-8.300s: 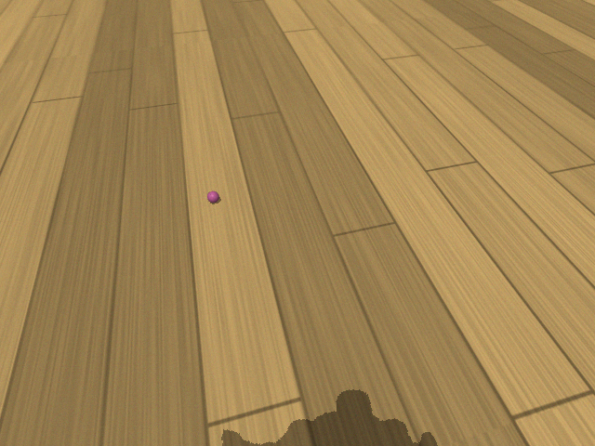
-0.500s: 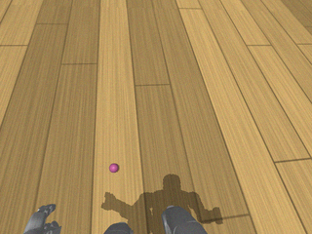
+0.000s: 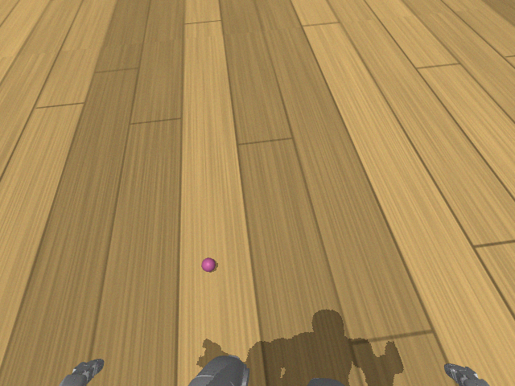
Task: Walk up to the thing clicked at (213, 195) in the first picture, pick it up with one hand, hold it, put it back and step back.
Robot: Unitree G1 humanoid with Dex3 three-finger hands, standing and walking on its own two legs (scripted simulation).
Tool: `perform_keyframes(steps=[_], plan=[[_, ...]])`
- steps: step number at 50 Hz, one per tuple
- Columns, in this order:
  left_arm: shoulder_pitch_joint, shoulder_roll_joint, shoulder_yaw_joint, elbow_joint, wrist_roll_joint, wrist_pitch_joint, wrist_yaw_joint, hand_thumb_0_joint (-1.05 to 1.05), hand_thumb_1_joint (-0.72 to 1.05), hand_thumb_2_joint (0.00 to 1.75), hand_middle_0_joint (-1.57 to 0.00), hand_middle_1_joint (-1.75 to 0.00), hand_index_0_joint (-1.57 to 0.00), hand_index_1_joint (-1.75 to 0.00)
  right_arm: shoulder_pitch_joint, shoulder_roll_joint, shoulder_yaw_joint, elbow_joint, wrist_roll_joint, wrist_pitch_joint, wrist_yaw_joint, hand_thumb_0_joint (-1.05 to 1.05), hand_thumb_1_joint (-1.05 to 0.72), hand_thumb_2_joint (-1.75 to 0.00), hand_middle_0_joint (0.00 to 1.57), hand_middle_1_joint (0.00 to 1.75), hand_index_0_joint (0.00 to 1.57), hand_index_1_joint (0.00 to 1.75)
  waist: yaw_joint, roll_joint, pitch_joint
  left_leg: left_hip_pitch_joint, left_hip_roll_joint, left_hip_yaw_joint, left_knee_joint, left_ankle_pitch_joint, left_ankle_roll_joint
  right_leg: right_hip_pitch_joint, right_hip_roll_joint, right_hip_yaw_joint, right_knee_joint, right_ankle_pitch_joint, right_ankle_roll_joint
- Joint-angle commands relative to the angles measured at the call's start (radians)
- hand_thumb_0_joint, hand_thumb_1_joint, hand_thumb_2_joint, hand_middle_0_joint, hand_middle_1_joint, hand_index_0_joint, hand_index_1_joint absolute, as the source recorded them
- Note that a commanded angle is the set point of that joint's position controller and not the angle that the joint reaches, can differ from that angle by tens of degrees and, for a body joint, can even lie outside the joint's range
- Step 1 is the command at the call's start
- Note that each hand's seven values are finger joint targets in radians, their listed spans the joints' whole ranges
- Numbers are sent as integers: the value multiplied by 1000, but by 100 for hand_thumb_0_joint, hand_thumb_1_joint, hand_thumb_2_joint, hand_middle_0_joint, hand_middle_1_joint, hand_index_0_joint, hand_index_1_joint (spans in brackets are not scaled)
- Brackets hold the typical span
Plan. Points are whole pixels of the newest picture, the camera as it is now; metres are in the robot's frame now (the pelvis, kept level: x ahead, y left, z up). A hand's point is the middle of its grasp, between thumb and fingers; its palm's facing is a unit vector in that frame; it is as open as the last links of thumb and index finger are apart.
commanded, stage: walk up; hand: left
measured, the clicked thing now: (208, 264) +0.60 +0.25 -0.73
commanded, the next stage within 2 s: stand in 1.38 s
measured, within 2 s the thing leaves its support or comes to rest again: neither
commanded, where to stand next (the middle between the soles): +0.23 +0.01 m, yaw +2 degrees
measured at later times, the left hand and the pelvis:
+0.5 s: hand out of the picture -0.08 +0.25 -0.15, palm faces +0.00 -0.93 -0.38, open 7.4 cm; pelvis -0.13 -0.03 +0.00, yaw +0 degrees
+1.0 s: hand out of the picture -0.05 +0.24 -0.14, palm faces +0.06 -0.94 -0.35, open 7.4 cm; pelvis -0.13 -0.03 +0.01, yaw +3 degrees
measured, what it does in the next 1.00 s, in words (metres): walks backwards: left foot, then right foot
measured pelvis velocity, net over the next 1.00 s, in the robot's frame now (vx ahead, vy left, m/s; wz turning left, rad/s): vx -0.13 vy -0.03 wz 0.05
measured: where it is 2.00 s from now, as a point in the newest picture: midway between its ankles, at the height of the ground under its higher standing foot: outside the picture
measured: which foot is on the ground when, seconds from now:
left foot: up 0.00-0.12, down 0.14-1.00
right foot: down 0.00-0.14, up 0.16-0.44, down 0.46-1.00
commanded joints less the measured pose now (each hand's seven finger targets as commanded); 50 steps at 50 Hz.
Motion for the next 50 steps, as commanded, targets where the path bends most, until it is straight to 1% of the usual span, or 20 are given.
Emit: perform_keyframes(steps=[1, 6, 7, 8, 9, 12, 18, 20, 22, 23, 24, 25, 28, 32, 35, 37, 39, 44, 47, 50], plan=[[3, 257, 73, -121, 7, -30, 34, 0, 90, 90, -20, -30, -20, -30, 15, -150, -42, -90, -12, -29, -11, 0, -90, -90, 20, 30, 20, 30, 43, -220, -165, -35, 46, 44, -179, -37, -10, 215, -253, 200, -112, 621, -207], [-24, 245, 49, -136, -11, -11, 20, 0, 90, 90, -20, -30, -20, -30, 122, -165, -61, -44, -29, -44, -2, 0, -90, -90, 20, 30, 20, 30, -16, -132, -214, 258, 96, 67, -711, 330, 41, 51, -186, 155, 42, 333, -103], [-2, 201, 41, -140, -15, -7, 14, 0, 90, 90, -20, -30, -20, -30, 111, -242, -82, -53, -42, -49, -1, 0, -90, -90, 20, 30, 20, 30, -2, 67, -216, 329, 303, -250, -753, 375, 118, -139, -71, 89, 184, 56, -40], [-97, 233, 60, -150, -23, -9, 24, 0, 90, 90, -20, -30, -20, -30, 70, -362, -101, -71, -33, -43, 9, 0, -90, -90, 20, 30, 20, 30, -57, 214, -196, 173, 504, -468, -796, 508, 295, -157, 70, 49, 392, -326, 4], [-114, 253, 75, -137, -6, -5, 30, 0, 90, 90, -20, -30, -20, -30, 52, -347, -106, -77, -35, -50, 4, 0, -90, -90, 20, 30, 20, 30, -58, 140, -163, 104, 538, -519, -798, 530, 342, -137, 72, 172, 560, -343, 7], [6, 226, 70, -62, -30, -9, 23, 0, 90, 90, -20, -30, -20, -30, -32, -221, -67, -77, -36, -60, -11, 0, -90, -90, 20, 30, 20, 30, 30, 48, -139, 189, 363, -164, -703, 606, 223, -192, 92, 214, 647, -189, -8], [4, 223, 51, -19, -13, -50, -12, 0, 90, 90, -20, -30, -20, -30, 26, -216, -75, -66, -50, -61, 18, 0, -90, -90, 20, 30, 20, 30, -62, 165, -147, 287, 312, -145, -783, -25, 210, -100, 47, 64, 150, -234, 40], [58, 217, 53, 25, -15, -68, -11, 0, 90, 90, -20, -30, -20, -30, 10, -230, -77, -69, -50, -50, 27, 0, -90, -90, 20, 30, 20, 30, -38, 193, -158, 239, 322, -124, -762, -30, 210, 20, 35, 8, -25, -250, 16], [148, 198, 56, 94, -10, -85, -2, 0, 90, 90, -20, -30, -20, -30, -21, -218, -69, -68, -40, -35, 32, 0, -90, -90, 20, 30, 20, 30, 20, 151, -143, 135, 279, -55, -660, 66, 157, 179, 51, -25, -294, -43, -16], [170, 237, 67, 106, 2, -95, 3, 0, 90, 90, -20, -30, -20, -30, -21, -166, -54, -76, -31, -33, 33, 0, -90, -90, 20, 30, 20, 30, 28, 39, -144, 28, 234, -13, -537, 72, 105, 256, -4, 110, -315, -55, -40], [146, 305, 82, 83, 17, -103, 7, 0, 90, 90, -20, -30, -20, -30, -44, -98, -32, -102, -18, -37, 37, 0, -90, -90, 20, 30, 20, 30, 30, -157, -110, -140, 105, 54, -410, 16, 23, 229, -198, 457, -394, -279, -113], [63, 380, 90, 55, 15, -101, 5, 0, 90, 90, -20, -30, -20, -30, -66, -146, -48, -82, -19, -36, 25, 0, -90, -90, 20, 30, 20, 30, 42, -179, -52, -16, 97, -17, -279, -57, 7, -54, -359, 591, -431, -422, -228], [-32, 278, 63, 39, 4, -119, 10, 0, 90, 90, -20, -30, -20, -30, -14, -143, -48, -27, -1, -49, 35, 0, -90, -90, 20, 30, 20, 30, -8, -131, -6, 16, 89, -40, -263, 76, 8, -14, -232, 346, -381, -169, -157], [34, 282, 64, 57, 0, -119, 2, 0, 90, 90, -20, -30, -20, -30, -10, -131, -39, -6, -15, -70, 40, 0, -90, -90, 20, 30, 20, 30, 28, -218, -78, 72, 92, 54, -474, 75, 1, 135, -210, 240, -287, 140, -138], [21, 262, 45, 61, -19, -103, 3, 0, 90, 90, -20, -30, -20, -30, 34, -111, -43, 32, -17, -83, 35, 0, -90, -90, 20, 30, 20, 30, -5, -180, -121, 272, 71, 91, -711, 315, 24, 115, -161, 130, -149, 406, -82], [7, 211, 23, 59, -33, -97, 4, 0, 90, 90, -20, -30, -20, -30, 45, -163, -56, 43, -21, -90, 31, 0, -90, -90, 20, 30, 20, 30, -9, -40, -181, 354, 230, -143, -707, 454, 103, 17, -62, 50, -84, 208, -7], [-4, 208, 25, 76, -35, -95, 6, 0, 90, 90, -20, -30, -20, -30, 11, -213, -59, 42, -16, -87, 38, 0, -90, -90, 20, 30, 20, 30, 6, 46, -187, 258, 338, -255, -761, 279, 197, 75, -5, 11, -48, -153, -15], [21, 255, 31, 137, -20, -116, 5, 0, 90, 90, -20, -30, -20, -30, -73, -142, -29, 43, -10, -74, 40, 0, -90, -90, 20, 30, 20, 30, 21, 17, -76, 81, 159, -56, -655, 227, 52, 151, -106, 168, -298, -57, -63], [-40, 276, 32, 131, -16, -117, 5, 0, 90, 90, -20, -30, -20, -30, -31, -127, -29, 79, -14, -75, 41, 0, -90, -90, 20, 30, 20, 30, -12, -44, -78, 156, 123, 8, -623, 245, 32, 103, -183, 207, -315, -47, -100], [-74, 244, 24, 142, -24, -117, 8, 0, 90, 90, -20, -30, -20, -30, -40, -123, -27, 92, -16, -86, 43, 0, -90, -90, 20, 30, 20, 30, -10, -57, -124, 240, 170, -26, -650, 507, 56, 120, -104, 84, -259, 161, -44]])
